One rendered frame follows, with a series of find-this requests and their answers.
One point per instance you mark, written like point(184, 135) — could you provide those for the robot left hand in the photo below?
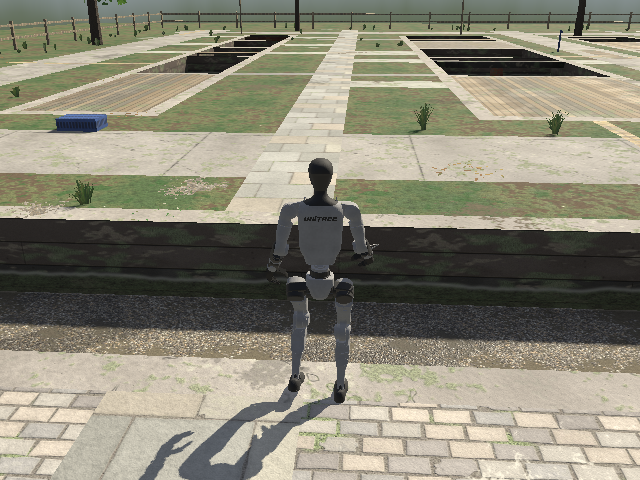
point(270, 277)

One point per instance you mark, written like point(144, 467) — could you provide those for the robot right forearm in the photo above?
point(368, 254)

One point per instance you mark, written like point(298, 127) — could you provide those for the left robot upper arm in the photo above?
point(288, 212)

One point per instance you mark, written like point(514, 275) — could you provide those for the robot right hand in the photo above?
point(363, 263)

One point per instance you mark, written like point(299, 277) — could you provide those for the robot left shin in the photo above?
point(298, 341)

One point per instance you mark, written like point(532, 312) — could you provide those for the robot left foot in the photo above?
point(294, 384)

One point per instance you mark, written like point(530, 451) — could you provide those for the right robot upper arm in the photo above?
point(351, 211)

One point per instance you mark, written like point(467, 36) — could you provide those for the robot left forearm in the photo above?
point(274, 260)

